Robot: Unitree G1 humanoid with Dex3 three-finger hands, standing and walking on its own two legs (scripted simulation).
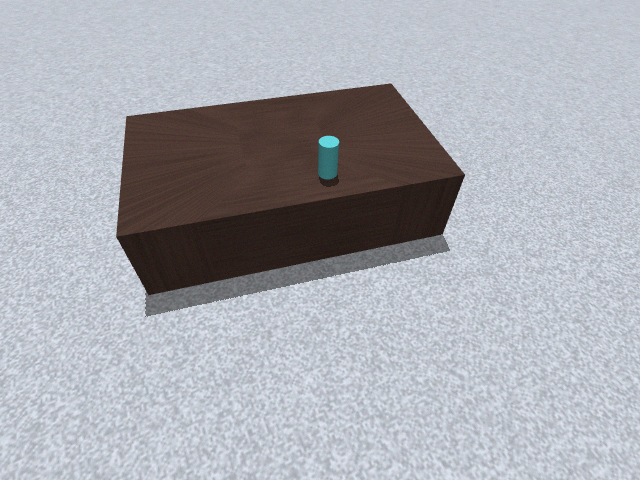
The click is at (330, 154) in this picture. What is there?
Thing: squat round
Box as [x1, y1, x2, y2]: [318, 136, 338, 179]
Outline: 333,136 324,136 319,139 318,174 321,177 327,179 332,178 336,175 338,140
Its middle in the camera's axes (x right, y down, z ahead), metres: +0.04 -0.28 +1.39
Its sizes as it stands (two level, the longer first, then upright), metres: 0.070 0.070 0.138
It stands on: a support 0.33 m high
